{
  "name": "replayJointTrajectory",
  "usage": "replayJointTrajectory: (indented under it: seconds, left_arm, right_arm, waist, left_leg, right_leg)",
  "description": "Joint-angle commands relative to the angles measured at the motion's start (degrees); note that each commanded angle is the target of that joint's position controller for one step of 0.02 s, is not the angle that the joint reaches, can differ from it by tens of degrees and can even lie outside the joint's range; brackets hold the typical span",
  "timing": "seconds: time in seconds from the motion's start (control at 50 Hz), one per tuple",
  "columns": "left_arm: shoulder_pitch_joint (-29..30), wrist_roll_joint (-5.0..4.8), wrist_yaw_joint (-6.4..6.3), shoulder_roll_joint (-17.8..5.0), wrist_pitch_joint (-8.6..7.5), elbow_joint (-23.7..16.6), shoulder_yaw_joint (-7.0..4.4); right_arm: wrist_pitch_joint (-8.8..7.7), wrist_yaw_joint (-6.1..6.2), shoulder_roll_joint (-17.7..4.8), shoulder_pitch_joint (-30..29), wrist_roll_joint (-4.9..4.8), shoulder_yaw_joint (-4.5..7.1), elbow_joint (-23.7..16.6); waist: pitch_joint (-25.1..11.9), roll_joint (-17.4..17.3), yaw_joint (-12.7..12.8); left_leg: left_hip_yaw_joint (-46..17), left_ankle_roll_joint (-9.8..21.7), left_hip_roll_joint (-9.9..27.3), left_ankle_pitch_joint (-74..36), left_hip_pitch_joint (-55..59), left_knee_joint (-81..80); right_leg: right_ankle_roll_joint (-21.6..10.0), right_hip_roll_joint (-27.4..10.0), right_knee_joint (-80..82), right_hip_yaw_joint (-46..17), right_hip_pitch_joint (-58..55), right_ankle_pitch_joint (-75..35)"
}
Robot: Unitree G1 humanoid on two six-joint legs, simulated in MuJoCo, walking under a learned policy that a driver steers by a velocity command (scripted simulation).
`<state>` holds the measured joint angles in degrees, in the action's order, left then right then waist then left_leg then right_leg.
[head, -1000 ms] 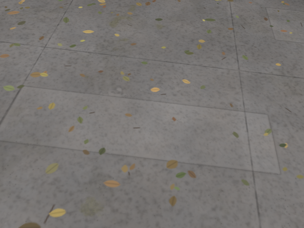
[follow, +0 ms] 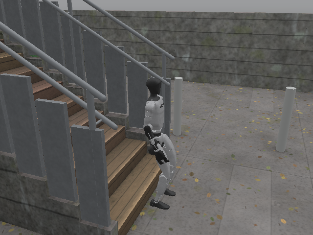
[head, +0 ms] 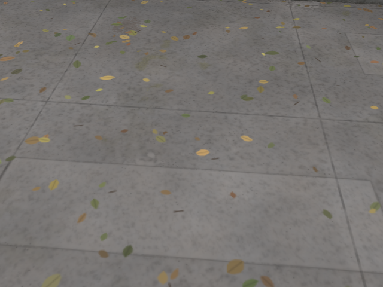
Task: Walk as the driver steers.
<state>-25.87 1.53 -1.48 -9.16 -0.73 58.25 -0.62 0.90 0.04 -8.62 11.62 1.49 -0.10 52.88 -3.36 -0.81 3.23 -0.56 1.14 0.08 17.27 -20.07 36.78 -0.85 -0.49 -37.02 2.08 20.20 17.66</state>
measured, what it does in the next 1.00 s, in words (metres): walks ahead: right foot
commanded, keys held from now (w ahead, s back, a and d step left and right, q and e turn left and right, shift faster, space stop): no key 0.38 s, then w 0.62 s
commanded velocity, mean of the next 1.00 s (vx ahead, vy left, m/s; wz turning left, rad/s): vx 0.20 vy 0.00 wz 0.00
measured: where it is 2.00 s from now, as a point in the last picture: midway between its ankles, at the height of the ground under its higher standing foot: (214, 224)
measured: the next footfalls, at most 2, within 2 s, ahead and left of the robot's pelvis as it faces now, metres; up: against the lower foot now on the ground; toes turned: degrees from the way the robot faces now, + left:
right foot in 0.24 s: +0.12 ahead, -0.11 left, +0.00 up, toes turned +0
left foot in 1.04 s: +0.46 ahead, +0.05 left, +0.00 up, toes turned +2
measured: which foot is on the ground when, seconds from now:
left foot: down 0.00-0.64, up 0.66-1.00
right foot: up 0.00-0.22, down 0.24-1.00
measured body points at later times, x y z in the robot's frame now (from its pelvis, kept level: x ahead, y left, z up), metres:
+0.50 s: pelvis +0.06 +0.00 +0.01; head +0.06 +0.00 +0.46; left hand +0.07 +0.22 -0.15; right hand +0.06 -0.21 -0.15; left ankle +0.04 +0.10 -0.72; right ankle +0.06 -0.11 -0.72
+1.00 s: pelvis +0.27 -0.02 +0.00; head +0.31 -0.01 +0.45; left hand +0.11 +0.18 -0.13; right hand +0.48 -0.22 -0.11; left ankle +0.42 +0.05 -0.70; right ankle +0.08 -0.11 -0.72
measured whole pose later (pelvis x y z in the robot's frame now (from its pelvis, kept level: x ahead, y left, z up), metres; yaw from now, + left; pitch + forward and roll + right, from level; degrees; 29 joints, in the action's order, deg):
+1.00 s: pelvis +0.27 -0.02 +0.00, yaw -1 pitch +1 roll +0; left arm -33.2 1.0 -1.1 -7.1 -4.9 65.7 -0.5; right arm -2.6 -1.4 -8.6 -2.5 1.1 1.6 50.0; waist 4.2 0.5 4.1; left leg 5.8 6.0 -1.7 5.7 -32.5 35.8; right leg -3.5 2.9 -16.7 -0.7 -8.6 25.3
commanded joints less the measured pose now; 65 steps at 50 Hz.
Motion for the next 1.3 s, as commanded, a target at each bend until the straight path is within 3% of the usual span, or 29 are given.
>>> replayJointTrajectory:
  seconds: [0.02,0.04,0.12,0.22,0.26,0.28,0.34,0.38,0.44,0.5,0.56,0.6,0.62,0.64,0.66,0.68,0.7,0.78,0.86,0.92,0.98,1.02,1.04,1.06,1.08,1.1,1.12,1.18,1.3]
  left_arm:
    - [4.17,-0.47,1.2,-5.6,0.04,-4.78,-2.72]
    - [5.64,-0.52,1.58,-5.52,0.29,-4.74,-3.26]
    - [0.0,0.63,2.98,-0.96,1.69,-0.85,-2.45]
    - [3.04,0.32,1.67,-2.67,1.66,-0.46,-2.24]
    - [2.02,0.63,1.07,-3.6,0.42,-0.54,-2.07]
    - [3.91,0.24,1.27,-4.31,0.3,0.05,-2.06]
    - [3.73,-0.11,1.56,-3.11,-0.56,1.39,-1.57]
    - [5.08,-0.54,1.28,-3.39,-0.65,1.41,-1.44]
    - [5.56,-0.05,1.19,-2.84,-0.82,1.71,-1.69]
    - [7.65,0.21,1.48,-1.93,-1.29,0.0,-1.89]
    - [12.28,1.01,2.17,-0.63,-3.19,-3.11,-1.72]
    - [6.97,0.29,2.65,-0.21,-4.41,-1.81,-1.89]
    - [-1.15,-0.38,2.62,-0.12,-4.91,0.78,-2.02]
    - [-8.29,-0.36,2.02,-3.68,-5.46,3.3,-3.06]
    - [-16.94,-0.5,1.47,-9.75,-5.08,6.2,-4.82]
    - [-19.44,-0.33,1.01,-8.68,-4.29,7.08,-4.4]
    - [-17.3,0.4,0.69,-7.3,-3.76,6.51,-3.88]
    - [-7.67,0.27,0.74,-2.63,-3.92,4.57,-1.49]
    - [-6.83,-0.68,0.52,-2.52,-4.34,4.75,-0.6]
    - [-8.39,-0.93,0.22,-4.85,-4.77,5.5,-0.77]
    - [-7.69,-0.48,0.12,-6.41,-4.77,6.05,-1.15]
    - [-7.49,-0.42,0.13,-7.32,-4.65,6.21,-1.45]
    - [-7.77,-0.65,0.55,-5.8,-4.64,5.18,-1.13]
    - [-14.02,-2.07,1.34,1.4,-4.44,4.15,0.02]
    - [-8.84,-0.75,1.76,-5.86,-4.2,3.77,-1.89]
    - [-1.78,-0.25,1.83,-6.37,-4.0,0.92,-2.33]
    - [2.2,0.29,2.02,-5.4,-4.25,-0.39,-2.3]
    - [-0.33,0.89,2.17,-2.1,-2.75,0.59,-2.36]
    - [14.54,0.29,2.63,-3.43,-1.45,-4.58,-2.73]
  right_arm:
    - [-1.28,1.26,-6.95,16.86,0.1,0.88,1.99]
    - [-1.38,1.87,-6.15,13.3,0.37,0.53,1.49]
    - [-2.3,1.84,-4.41,3.31,-0.09,0.52,-1.16]
    - [-2.69,1.67,-5.05,9.58,-0.16,0.69,1.03]
    - [-3.64,1.2,-4.07,11.45,-0.04,0.26,1.78]
    - [-4.01,0.66,-2.21,13.38,-0.76,0.01,2.2]
    - [-3.65,0.65,-3.92,12.26,0.19,0.66,3.06]
    - [-3.33,0.82,-3.94,13.28,-0.36,0.99,4.22]
    - [-3.07,0.86,-5.21,14.42,-0.03,2.2,5.54]
    - [-2.7,0.9,-6.45,16.7,-0.36,3.25,5.91]
    - [-3.13,1.14,-8.12,20.34,-0.28,4.2,7.46]
    - [-3.49,1.09,-7.71,14.53,-0.23,4.36,6.13]
    - [-3.76,1.06,-6.63,8.24,-0.52,4.14,4.27]
    - [-4.82,0.75,-3.15,3.64,-1.12,3.43,1.79]
    - [-6.01,0.19,-2.35,2.05,-0.36,3.55,0.2]
    - [-6.14,-0.12,-5.53,-1.55,1.09,4.48,-0.56]
    - [-6.09,-0.55,-4.76,-1.8,1.35,4.5,-0.2]
    - [-4.64,-1.59,-1.93,0.27,0.64,3.95,1.0]
    - [-3.65,-2.11,-1.36,-10.31,0.3,2.45,-3.53]
    - [-3.49,-2.1,-1.67,-15.75,-0.52,1.86,-5.48]
    - [-3.62,-1.02,-4.91,-10.29,-0.36,2.88,-3.93]
    - [-4.68,-0.08,-7.06,4.61,-0.7,4.22,0.91]
    - [-5.26,0.37,-10.45,12.54,0.56,5.29,2.55]
    - [-5.19,0.09,-15.77,15.5,1.81,6.32,2.38]
    - [-4.05,-0.43,-13.64,13.41,-0.69,6.14,3.08]
    - [-4.02,-0.39,-10.86,6.99,-0.6,5.24,2.47]
    - [-4.66,-0.58,-8.15,3.17,-0.68,4.62,2.04]
    - [-6.21,0.06,-3.51,4.17,-0.84,3.19,4.42]
    - [-6.66,0.52,-6.54,11.76,-1.09,3.21,6.05]
  waist:
    - [12.8,-8.57,-8.91]
    - [14.85,-7.04,-7.0]
    - [8.87,-8.81,-0.42]
    - [9.16,-6.06,-2.2]
    - [7.13,-5.37,-1.81]
    - [6.64,0.92,-3.02]
    - [7.73,1.26,-2.44]
    - [8.34,0.87,-3.05]
    - [7.29,0.24,-3.44]
    - [12.43,-3.38,-5.35]
    - [17.0,-5.76,-7.25]
    - [15.2,-5.29,-3.19]
    - [13.84,-4.26,1.56]
    - [13.85,6.31,4.28]
    - [12.49,17.06,6.79]
    - [13.73,10.55,7.02]
    - [13.71,5.65,5.28]
    - [10.32,6.33,-2.03]
    - [12.78,5.57,-2.3]
    - [13.11,7.5,-1.16]
    - [9.01,8.03,-4.21]
    - [1.16,5.86,-10.49]
    - [-4.09,2.19,-13.07]
    - [-12.49,-10.37,-9.2]
    - [-10.39,-4.2,-10.41]
    - [0.56,-3.42,-7.97]
    - [5.36,-0.12,-6.52]
    - [6.9,-1.92,-1.14]
    - [9.58,-1.7,-2.37]
  left_leg:
    - [-32.36,5.42,20.71,21.29,13.1,-25.91]
    - [-30.93,5.1,17.49,24.13,7.07,-26.55]
    - [-15.37,3.57,9.16,19.31,-7.31,-24.83]
    - [-14.2,4.52,8.34,14.75,-5.39,-22.71]
    - [-13.5,3.15,7.65,6.69,-5.31,-19.92]
    - [-10.2,1.73,5.44,1.77,-3.14,-19.36]
    - [-7.03,1.21,4.73,-6.55,5.07,-14.58]
    - [-6.52,1.1,5.02,-10.74,6.34,-14.0]
    - [-5.26,3.15,2.79,4.62,7.85,-12.3]
    - [-13.37,8.01,6.53,25.01,7.81,-15.77]
    - [-26.81,13.64,15.67,28.52,10.47,-21.7]
    - [-22.26,12.27,13.16,20.76,3.0,-18.87]
    - [-15.53,9.49,8.75,16.32,-3.31,-13.91]
    - [-5.03,6.1,1.08,7.58,-12.94,-0.48]
    - [3.4,3.86,-4.11,9.45,-26.55,15.96]
    - [1.6,4.1,-2.84,15.17,-35.42,23.73]
    - [0.54,4.33,-0.85,13.33,-37.77,28.62]
    - [2.94,3.51,1.6,-0.29,-26.17,30.8]
    - [6.3,2.28,0.59,-11.92,-17.83,14.26]
    - [7.52,3.24,-1.3,-15.43,-9.2,2.8]
    - [7.25,5.75,-3.82,-11.3,-1.92,-1.51]
    - [7.26,7.52,-5.21,-9.82,15.05,-6.15]
    - [-3.86,9.78,4.39,-1.03,27.36,-7.56]
    - [-34.64,18.41,22.52,7.44,40.77,-12.94]
    - [-45.08,19.13,21.78,20.83,36.89,-22.05]
    - [-36.68,17.07,20.33,23.3,28.4,-23.33]
    - [-29.75,15.14,18.06,14.51,19.19,-25.05]
    - [-15.89,11.72,12.19,-5.53,6.25,-26.96]
    - [-8.72,11.25,9.95,-13.06,8.61,-30.41]
  right_leg:
    - [-0.55,-0.08,1.38,-3.79,26.92,12.02]
    - [-0.9,-0.63,-0.36,-5.42,19.8,6.45]
    - [-1.27,1.68,-4.96,-3.26,-1.43,-0.86]
    - [-1.66,1.51,10.44,-2.73,-10.95,-5.47]
    - [-1.3,-2.88,13.77,-7.37,-18.03,-8.52]
    - [-1.53,-4.51,11.59,-10.08,-16.72,-10.4]
    - [-0.82,-4.63,14.48,-9.8,-10.66,-10.56]
    - [-0.35,-4.47,14.32,-9.28,-9.33,-12.2]
    - [-2.05,-1.06,10.32,-6.51,-6.95,1.13]
    - [-4.6,2.43,2.86,-4.16,3.92,13.78]
    - [-5.17,1.27,-2.93,-0.04,12.76,7.07]
    - [-5.75,1.59,3.44,-0.61,0.15,4.31]
    - [-6.34,1.61,7.58,-3.92,-9.75,5.02]
    - [-8.13,-4.62,14.62,-17.42,-20.46,9.33]
    - [-11.76,-16.18,21.87,-36.33,-32.63,5.84]
    - [-13.03,-19.52,21.48,-39.83,-35.66,-1.77]
    - [-12.72,-18.22,18.49,-35.41,-35.9,-7.16]
    - [-9.61,-10.83,20.18,-18.58,-20.97,-23.17]
    - [-8.76,-7.38,24.93,-9.71,-11.97,-30.83]
    - [-8.57,-8.93,27.39,-8.54,-11.99,-34.94]
    - [-7.78,-9.56,18.83,-6.48,-19.67,-49.61]
    - [-6.94,-7.91,-0.24,-4.0,-17.89,-53.08]
    - [-6.59,-5.88,-15.44,-2.92,-8.07,-37.28]
    - [-4.55,3.57,-38.83,-0.32,9.59,8.83]
    - [-5.72,3.72,-43.31,-5.27,17.34,9.64]
    - [-6.09,0.43,-43.35,-4.34,21.89,5.19]
    - [-5.98,-1.73,-39.2,-4.29,19.85,1.03]
    - [-4.06,-4.21,-31.21,-4.57,8.55,-1.89]
    - [-1.28,-5.78,-18.72,-1.8,17.41,-12.21]
Velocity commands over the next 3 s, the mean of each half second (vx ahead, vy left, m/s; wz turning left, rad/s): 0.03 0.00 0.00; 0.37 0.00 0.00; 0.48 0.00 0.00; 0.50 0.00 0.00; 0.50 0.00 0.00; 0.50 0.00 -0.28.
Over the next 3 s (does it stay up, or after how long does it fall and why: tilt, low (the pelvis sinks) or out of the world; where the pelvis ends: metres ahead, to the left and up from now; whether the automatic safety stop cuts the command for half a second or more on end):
stays up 1.35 -0.07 0.02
